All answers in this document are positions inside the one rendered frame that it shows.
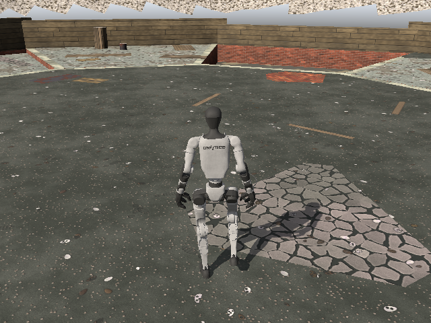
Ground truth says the robot right foot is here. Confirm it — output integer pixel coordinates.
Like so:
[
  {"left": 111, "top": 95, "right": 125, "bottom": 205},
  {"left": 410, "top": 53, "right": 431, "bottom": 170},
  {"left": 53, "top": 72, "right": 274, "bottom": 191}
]
[{"left": 230, "top": 254, "right": 239, "bottom": 266}]

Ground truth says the robot right forearm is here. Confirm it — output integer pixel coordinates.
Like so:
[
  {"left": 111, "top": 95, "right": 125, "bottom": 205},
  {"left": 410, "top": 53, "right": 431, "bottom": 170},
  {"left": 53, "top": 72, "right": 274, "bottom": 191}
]
[{"left": 240, "top": 163, "right": 254, "bottom": 194}]

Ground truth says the right robot upper arm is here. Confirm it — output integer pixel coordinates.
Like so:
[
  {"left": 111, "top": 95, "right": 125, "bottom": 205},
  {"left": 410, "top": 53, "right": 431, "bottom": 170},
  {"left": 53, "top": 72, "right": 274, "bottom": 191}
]
[{"left": 228, "top": 135, "right": 246, "bottom": 173}]

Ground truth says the left robot upper arm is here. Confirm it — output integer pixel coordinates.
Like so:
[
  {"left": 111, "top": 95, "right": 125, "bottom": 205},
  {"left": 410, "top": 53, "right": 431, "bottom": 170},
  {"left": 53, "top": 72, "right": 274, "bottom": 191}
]
[{"left": 183, "top": 136, "right": 200, "bottom": 174}]

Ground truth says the robot left hand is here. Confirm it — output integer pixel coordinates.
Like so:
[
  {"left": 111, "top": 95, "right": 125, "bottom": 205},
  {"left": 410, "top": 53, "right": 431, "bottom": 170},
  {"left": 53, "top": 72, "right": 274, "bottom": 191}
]
[{"left": 175, "top": 192, "right": 191, "bottom": 209}]

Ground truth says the robot left forearm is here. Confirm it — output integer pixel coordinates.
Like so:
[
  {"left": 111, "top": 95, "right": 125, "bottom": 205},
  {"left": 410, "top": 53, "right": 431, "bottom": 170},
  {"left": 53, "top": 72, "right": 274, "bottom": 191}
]
[{"left": 176, "top": 164, "right": 190, "bottom": 194}]

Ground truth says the robot head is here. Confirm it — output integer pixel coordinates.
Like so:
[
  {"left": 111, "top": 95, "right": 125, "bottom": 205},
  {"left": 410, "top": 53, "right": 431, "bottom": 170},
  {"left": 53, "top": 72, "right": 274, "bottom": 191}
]
[{"left": 203, "top": 106, "right": 225, "bottom": 139}]

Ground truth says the robot right hand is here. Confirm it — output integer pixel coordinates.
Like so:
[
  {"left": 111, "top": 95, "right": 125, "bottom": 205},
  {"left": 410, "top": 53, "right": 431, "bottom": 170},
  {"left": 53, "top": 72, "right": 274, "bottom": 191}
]
[{"left": 240, "top": 191, "right": 256, "bottom": 209}]

